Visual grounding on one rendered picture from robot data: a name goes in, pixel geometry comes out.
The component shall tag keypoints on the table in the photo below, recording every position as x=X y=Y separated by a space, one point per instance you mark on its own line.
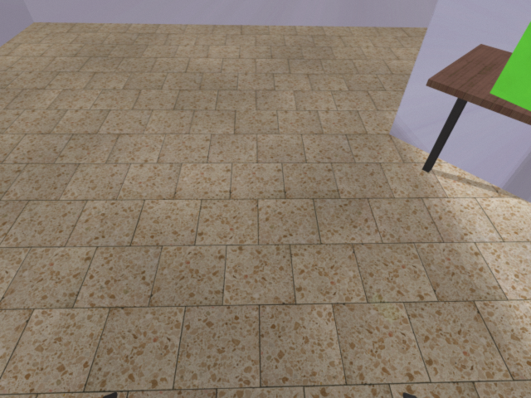
x=471 y=78

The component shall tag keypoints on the carton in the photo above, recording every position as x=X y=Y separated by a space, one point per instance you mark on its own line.
x=514 y=82

